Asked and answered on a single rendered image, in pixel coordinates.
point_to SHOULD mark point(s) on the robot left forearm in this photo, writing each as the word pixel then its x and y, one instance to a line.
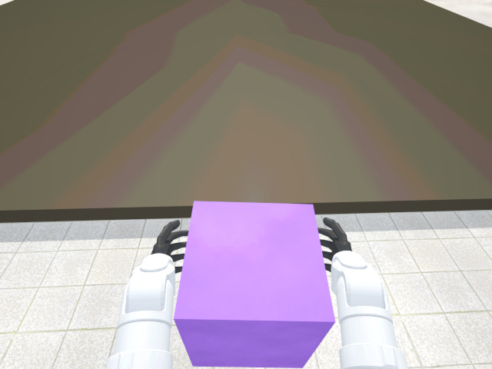
pixel 145 318

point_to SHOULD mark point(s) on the left robot hand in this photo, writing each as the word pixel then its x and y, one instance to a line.
pixel 164 246

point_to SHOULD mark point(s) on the carton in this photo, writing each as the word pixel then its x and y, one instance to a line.
pixel 253 289

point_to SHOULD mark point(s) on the robot right forearm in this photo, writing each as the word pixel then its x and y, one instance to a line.
pixel 367 331

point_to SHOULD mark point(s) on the right robot hand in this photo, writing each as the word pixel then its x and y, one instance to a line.
pixel 338 237

